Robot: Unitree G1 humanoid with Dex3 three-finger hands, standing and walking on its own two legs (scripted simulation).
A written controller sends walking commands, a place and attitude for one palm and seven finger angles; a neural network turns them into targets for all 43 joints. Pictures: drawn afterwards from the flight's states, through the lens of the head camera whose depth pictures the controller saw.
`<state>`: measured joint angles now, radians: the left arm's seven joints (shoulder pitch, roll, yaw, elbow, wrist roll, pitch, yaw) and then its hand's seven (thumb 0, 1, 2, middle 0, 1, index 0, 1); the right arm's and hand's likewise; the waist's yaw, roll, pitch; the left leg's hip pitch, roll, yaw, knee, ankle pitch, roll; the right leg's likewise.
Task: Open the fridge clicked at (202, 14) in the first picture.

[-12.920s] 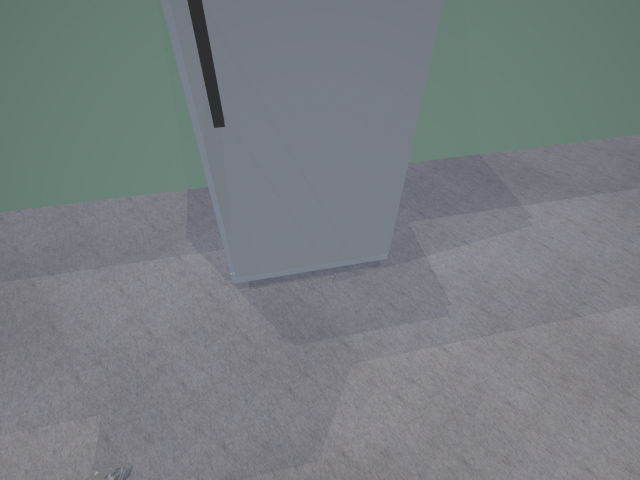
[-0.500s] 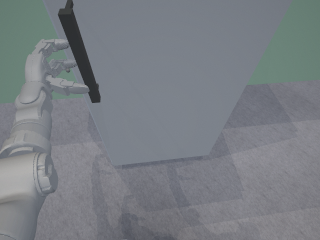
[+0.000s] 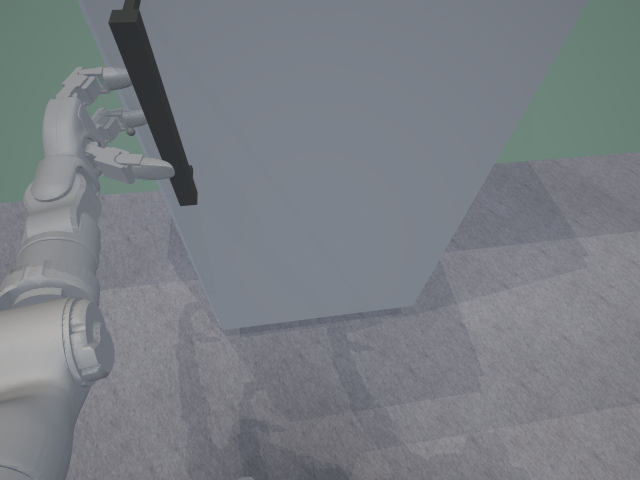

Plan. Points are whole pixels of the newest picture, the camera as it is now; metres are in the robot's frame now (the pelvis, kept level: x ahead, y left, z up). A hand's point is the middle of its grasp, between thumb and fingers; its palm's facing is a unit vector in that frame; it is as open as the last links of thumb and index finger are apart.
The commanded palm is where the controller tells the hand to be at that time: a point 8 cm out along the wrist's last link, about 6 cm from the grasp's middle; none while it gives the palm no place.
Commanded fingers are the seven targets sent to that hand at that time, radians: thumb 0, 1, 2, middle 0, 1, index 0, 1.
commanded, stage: slide the fingers in behind the handle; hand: left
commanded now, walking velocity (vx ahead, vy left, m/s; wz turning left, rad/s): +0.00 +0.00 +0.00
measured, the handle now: (165, 116) +0.54 +0.17 +0.14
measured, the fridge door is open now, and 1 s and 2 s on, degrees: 0 0 0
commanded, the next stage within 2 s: grip the handle and tug to test in 1.66 s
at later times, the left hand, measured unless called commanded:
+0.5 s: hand (148, 141) +0.48 +0.18 +0.15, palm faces +0.09 -1.00 +0.01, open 14.0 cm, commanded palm +0.46 +0.22 +0.15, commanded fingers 0.00 -0.50 0.30 -0.30 -1.20 -0.30 -1.20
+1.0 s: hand (167, 138) +0.49 +0.16 +0.15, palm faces +0.10 -0.99 +0.02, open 14.0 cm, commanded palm +0.45 +0.20 +0.15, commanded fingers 0.00 -0.50 0.30 -0.30 -1.20 -0.30 -1.20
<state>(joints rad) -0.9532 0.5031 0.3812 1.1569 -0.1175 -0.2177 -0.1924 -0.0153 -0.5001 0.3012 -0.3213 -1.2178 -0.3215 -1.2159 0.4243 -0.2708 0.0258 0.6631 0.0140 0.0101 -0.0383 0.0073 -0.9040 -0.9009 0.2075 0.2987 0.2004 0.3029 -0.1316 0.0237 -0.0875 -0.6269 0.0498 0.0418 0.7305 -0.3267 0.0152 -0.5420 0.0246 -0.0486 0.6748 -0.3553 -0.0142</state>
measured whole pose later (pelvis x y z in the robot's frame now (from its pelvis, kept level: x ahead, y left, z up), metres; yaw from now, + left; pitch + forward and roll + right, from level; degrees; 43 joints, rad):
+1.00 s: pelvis +0.00 -0.01 +0.00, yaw +0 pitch +11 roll -1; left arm -0.86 0.38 0.34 1.04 -0.12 -0.21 -0.10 -0.02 -0.50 0.30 -0.30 -1.20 -0.30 -1.20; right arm 0.42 -0.27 0.01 0.67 0.02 0.00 -0.03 0.01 -0.90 -0.90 0.21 0.30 0.20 0.30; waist -0.11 0.03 -0.09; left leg -0.56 0.06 0.05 0.70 -0.32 0.00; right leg -0.49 0.03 -0.04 0.66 -0.36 -0.03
